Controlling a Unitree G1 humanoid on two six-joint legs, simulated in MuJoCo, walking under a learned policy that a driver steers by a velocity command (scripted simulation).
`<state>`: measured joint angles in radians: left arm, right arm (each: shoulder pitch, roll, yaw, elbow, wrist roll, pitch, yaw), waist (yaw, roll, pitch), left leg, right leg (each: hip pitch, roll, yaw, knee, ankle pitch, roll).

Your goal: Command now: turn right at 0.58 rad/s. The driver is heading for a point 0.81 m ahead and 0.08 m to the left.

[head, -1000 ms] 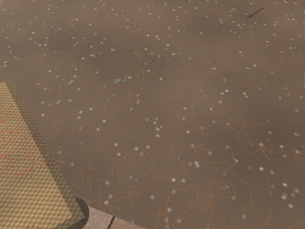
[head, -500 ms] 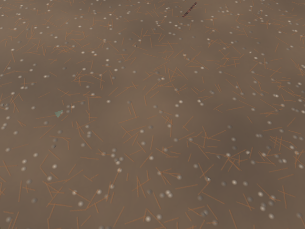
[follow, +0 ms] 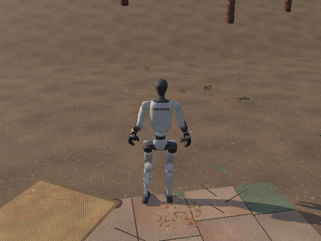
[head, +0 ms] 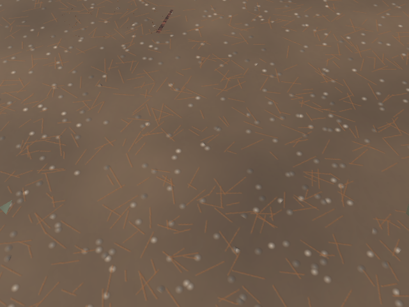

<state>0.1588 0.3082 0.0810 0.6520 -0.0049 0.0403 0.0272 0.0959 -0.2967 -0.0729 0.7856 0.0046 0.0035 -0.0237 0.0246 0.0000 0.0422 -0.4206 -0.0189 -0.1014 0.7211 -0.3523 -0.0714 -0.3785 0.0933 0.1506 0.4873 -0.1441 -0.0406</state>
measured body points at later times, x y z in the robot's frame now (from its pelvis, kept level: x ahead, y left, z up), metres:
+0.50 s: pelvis +0.01 +0.01 +0.00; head +0.03 +0.00 +0.45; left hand +0.19 +0.25 -0.10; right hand +0.08 -0.27 -0.13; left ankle +0.02 +0.14 -0.74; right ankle -0.02 -0.12 -0.74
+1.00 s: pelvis +0.08 +0.06 +0.02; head +0.09 +0.10 +0.46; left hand +0.23 +0.36 -0.08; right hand +0.13 -0.21 -0.09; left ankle +0.00 +0.12 -0.74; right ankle +0.21 -0.11 -0.66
